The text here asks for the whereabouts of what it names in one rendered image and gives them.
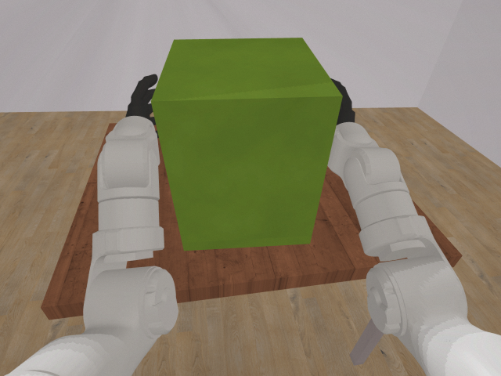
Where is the left robot upper arm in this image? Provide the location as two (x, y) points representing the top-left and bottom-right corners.
(5, 266), (178, 376)

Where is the right robot hand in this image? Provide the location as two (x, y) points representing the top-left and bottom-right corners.
(331, 78), (355, 125)

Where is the left robot forearm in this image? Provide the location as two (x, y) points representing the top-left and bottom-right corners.
(83, 116), (164, 323)

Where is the table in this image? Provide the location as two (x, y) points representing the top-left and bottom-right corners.
(41, 123), (462, 366)

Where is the carton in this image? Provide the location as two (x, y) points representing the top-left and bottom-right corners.
(151, 38), (343, 251)

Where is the right robot upper arm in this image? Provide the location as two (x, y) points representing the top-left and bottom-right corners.
(366, 255), (501, 376)

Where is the left robot hand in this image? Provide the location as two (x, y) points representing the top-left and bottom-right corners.
(126, 74), (159, 138)

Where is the right robot forearm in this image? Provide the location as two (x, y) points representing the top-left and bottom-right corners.
(327, 122), (467, 308)

